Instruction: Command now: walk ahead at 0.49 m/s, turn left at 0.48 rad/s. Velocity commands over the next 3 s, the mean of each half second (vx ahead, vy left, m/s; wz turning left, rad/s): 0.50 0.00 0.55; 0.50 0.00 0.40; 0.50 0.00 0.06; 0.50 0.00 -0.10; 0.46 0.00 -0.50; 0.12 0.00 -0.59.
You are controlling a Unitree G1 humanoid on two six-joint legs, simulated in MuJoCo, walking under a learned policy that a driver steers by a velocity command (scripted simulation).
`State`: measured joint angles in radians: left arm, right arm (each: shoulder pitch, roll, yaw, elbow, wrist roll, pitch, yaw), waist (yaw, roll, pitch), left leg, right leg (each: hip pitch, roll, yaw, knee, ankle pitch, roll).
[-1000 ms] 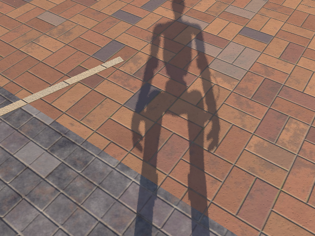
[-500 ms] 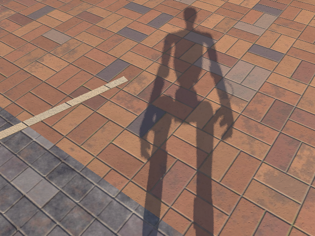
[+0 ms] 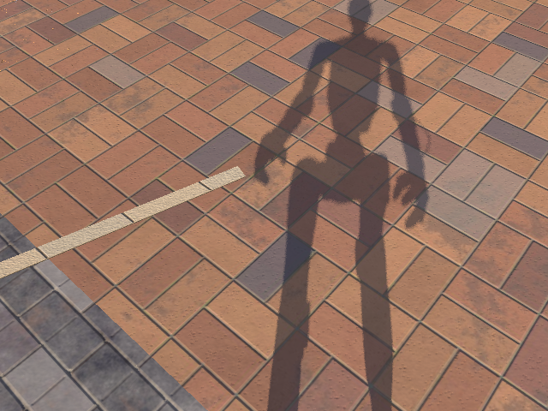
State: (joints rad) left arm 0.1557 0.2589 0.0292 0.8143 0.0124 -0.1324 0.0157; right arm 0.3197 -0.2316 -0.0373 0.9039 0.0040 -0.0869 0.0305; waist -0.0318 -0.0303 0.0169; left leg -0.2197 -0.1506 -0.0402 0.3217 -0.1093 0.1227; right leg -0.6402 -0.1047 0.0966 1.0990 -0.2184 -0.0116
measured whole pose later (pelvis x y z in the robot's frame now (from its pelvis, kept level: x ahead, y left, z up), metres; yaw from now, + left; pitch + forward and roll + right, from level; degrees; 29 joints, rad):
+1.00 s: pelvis +0.48 +0.12 +0.00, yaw +30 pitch +2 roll +0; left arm 0.21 0.30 0.05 0.80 -0.01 -0.09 0.00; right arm 0.29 -0.25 -0.06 0.73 0.00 -0.07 0.04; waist -0.01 -0.04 0.02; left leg -0.24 -0.08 0.03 0.38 -0.17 0.09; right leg -0.60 -0.14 0.03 1.13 -0.27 0.00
